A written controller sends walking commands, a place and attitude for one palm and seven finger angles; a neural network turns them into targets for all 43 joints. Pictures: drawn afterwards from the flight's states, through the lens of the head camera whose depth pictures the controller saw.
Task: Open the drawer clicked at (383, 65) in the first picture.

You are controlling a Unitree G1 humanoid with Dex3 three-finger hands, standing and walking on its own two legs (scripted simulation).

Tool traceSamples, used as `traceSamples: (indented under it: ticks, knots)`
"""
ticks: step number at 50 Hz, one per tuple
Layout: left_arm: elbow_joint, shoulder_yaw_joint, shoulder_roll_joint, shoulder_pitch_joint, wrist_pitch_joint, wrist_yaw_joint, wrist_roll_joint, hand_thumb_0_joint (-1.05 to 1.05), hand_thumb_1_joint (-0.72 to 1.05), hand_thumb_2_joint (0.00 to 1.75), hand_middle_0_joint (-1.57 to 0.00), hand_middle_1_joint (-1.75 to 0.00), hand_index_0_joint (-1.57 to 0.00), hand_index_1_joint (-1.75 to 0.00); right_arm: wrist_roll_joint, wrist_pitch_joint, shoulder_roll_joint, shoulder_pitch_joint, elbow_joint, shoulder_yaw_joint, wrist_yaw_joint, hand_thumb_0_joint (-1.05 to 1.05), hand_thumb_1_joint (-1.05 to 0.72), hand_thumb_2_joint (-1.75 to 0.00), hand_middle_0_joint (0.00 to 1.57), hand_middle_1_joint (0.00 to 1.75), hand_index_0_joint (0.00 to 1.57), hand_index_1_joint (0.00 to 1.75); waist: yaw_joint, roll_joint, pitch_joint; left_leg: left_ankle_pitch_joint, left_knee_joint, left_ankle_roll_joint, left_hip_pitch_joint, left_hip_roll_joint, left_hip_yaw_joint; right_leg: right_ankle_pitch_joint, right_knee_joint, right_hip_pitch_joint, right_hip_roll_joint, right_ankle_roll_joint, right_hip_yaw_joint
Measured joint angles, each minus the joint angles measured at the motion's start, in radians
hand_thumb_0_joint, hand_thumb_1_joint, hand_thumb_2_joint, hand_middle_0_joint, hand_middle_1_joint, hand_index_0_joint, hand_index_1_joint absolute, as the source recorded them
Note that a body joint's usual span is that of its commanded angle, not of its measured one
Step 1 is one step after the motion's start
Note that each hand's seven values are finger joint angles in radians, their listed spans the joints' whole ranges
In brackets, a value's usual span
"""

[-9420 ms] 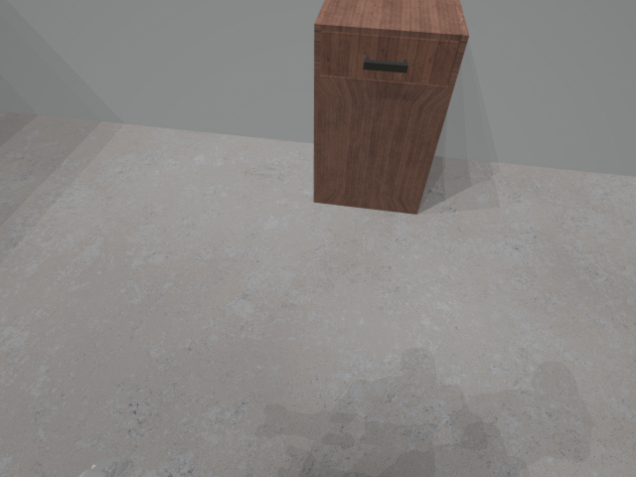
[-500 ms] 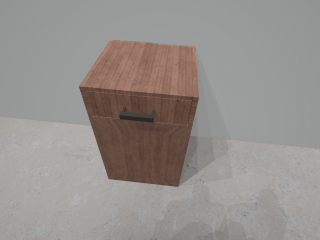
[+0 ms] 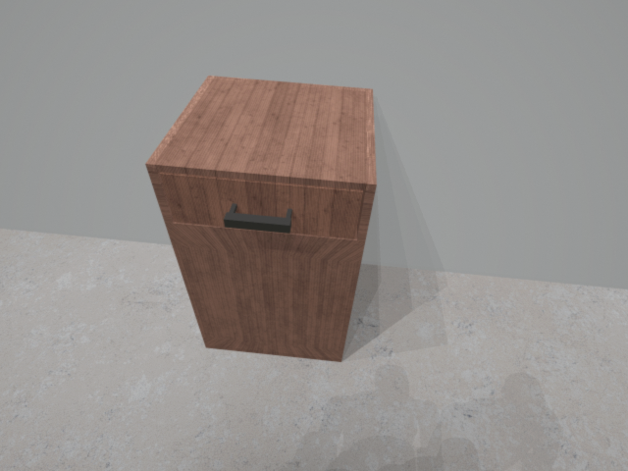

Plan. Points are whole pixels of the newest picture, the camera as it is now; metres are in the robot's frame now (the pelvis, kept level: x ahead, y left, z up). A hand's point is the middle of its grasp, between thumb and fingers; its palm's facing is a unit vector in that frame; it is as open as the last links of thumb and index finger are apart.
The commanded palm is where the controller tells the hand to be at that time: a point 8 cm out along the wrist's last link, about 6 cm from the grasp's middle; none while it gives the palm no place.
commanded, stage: come to a stop and stand still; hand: left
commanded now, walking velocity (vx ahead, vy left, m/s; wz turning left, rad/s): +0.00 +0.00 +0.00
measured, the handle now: (259, 216) +0.63 +0.15 -0.08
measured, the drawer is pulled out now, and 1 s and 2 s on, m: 0.00 0.00 0.00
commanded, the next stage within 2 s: look again from close up in 1.72 s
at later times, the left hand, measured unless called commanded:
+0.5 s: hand out of the picture -0.05 +0.16 -0.18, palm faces +0.08 -0.99 -0.14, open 7.3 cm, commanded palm none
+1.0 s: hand out of the picture -0.08 +0.10 -0.17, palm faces +0.07 -0.99 -0.11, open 7.4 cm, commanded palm none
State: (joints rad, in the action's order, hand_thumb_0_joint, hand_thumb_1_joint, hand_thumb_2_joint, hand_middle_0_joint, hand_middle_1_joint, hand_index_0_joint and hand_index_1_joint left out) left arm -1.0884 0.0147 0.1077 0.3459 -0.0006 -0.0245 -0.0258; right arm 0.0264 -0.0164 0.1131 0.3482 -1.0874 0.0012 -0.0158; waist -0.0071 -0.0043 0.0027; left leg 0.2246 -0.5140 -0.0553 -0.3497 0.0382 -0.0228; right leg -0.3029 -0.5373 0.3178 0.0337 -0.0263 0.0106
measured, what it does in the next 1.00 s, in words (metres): steps on the spot: left foot, then right foot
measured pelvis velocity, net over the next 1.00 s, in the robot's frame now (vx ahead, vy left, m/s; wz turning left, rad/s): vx -0.05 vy -0.03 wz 0.01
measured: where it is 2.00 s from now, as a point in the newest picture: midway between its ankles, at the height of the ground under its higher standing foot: outside the picture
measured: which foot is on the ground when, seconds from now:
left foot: down 0.00-0.18, up 0.20-0.34, down 0.36-1.00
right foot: down 0.00-0.38, up 0.40-0.58, down 0.60-1.00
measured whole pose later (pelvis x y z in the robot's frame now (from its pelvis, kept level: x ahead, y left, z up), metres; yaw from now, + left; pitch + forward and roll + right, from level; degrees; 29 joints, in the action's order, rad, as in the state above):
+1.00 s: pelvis -0.05 -0.03 +0.00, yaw +1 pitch +0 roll +0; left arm -1.13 0.00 0.07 0.34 0.02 -0.02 -0.02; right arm 0.02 0.01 0.11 0.35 -1.11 0.00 -0.03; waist 0.00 -0.01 0.01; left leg 0.23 -0.47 0.00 -0.25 -0.01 -0.01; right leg -0.24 -0.48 0.24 0.03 -0.04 -0.01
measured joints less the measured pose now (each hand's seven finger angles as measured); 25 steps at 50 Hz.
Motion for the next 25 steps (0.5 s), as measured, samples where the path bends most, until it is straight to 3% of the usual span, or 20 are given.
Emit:
traceSamples:
  ticks: [6,9,14,16,18,19,22,25]
  knots:
    - [0.025,0.015,-0.001,0.006,0.004,0.003,-0.008,0.0,0.91,0.89,-0.2,-0.3,-0.2,-0.3,-0.003,-0.015,-0.001,-0.014,-0.012,0.006,0.002,0.01,-0.9,-0.89,0.2,0.3,0.2,0.3,0.022,-0.006,0.019,-0.029,0.019,-0.006,0.005,0.005,-0.019,-0.035,-0.053,0.027,-0.018,-0.008,-0.003]
    - [0.025,0.016,-0.006,0.035,0.005,-0.002,-0.011,0.0,0.91,0.89,-0.2,-0.3,-0.2,-0.3,-0.004,-0.027,0.009,-0.038,-0.004,0.015,0.005,0.01,-0.9,-0.89,0.2,0.3,0.2,0.3,0.031,0.002,0.024,0.039,-0.028,0.008,-0.012,0.007,-0.016,0.001,-0.055,0.026,-0.018,-0.014,-0.004]
    - [-0.015,0.016,-0.012,0.064,-0.025,-0.017,-0.009,0.0,0.91,0.89,-0.2,-0.3,-0.2,-0.3,-0.003,-0.027,0.023,-0.053,0.03,0.036,0.006,0.01,-0.92,-0.89,0.2,0.3,0.2,0.3,0.02,-0.003,-0.015,0.136,-0.364,0.03,-0.078,0.003,0.002,0.133,0.039,0.022,-0.024,-0.013,-0.022]
    - [-0.022,0.018,-0.006,0.057,-0.028,-0.018,-0.011,0.0,0.91,0.89,-0.2,-0.3,-0.2,-0.3,-0.008,-0.007,0.022,-0.034,0.044,0.035,0.004,0.01,-0.92,-0.89,0.2,0.3,0.2,0.3,0.017,-0.016,-0.034,0.168,-0.302,0.027,-0.009,-0.01,-0.004,0.169,0.058,0.034,-0.025,-0.007,-0.024]
    - [-0.014,0.019,-0.003,0.043,-0.028,-0.016,-0.007,0.0,0.91,0.89,-0.2,-0.3,-0.2,-0.3,-0.009,0.01,0.023,-0.008,0.054,0.028,-0.001,0.01,-0.92,-0.89,0.2,0.3,0.2,0.3,0.018,-0.014,-0.048,0.172,-0.109,0.021,0.099,-0.026,0.003,0.148,0.035,0.069,-0.015,-0.001,-0.03]
    - [-0.009,0.02,0.002,0.027,-0.029,-0.013,-0.003,0.0,0.91,0.89,-0.2,-0.3,-0.2,-0.3,-0.005,0.016,0.016,-0.002,0.049,0.024,-0.007,0.01,-0.92,-0.89,0.2,0.3,0.2,0.3,0.015,-0.023,-0.043,0.114,-0.06,0.016,0.108,-0.021,0.003,0.121,0.009,0.089,-0.017,0.003,-0.027]
    - [0.006,0.024,0.014,-0.007,-0.031,-0.004,-0.002,0.0,0.91,0.89,-0.2,-0.3,-0.2,-0.3,-0.001,0.015,-0.006,0.025,0.03,0.01,-0.017,0.0,-0.92,-0.9,0.2,0.3,0.2,0.3,0.02,-0.05,-0.025,0.054,-0.032,0.006,0.119,-0.003,-0.013,0.022,-0.1,0.114,-0.023,0.005,0.001]
    - [0.01,0.024,0.024,-0.024,-0.028,-0.003,-0.01,0.01,0.92,0.89,-0.2,-0.3,-0.2,-0.3,-0.003,0.011,-0.021,0.048,0.003,-0.002,-0.02,0.0,-0.91,-0.9,0.2,0.3,0.2,0.3,0.019,-0.042,-0.028,0.022,0.021,0.003,0.132,0.003,-0.014,0.005,-0.224,0.111,-0.03,0.004,0.003]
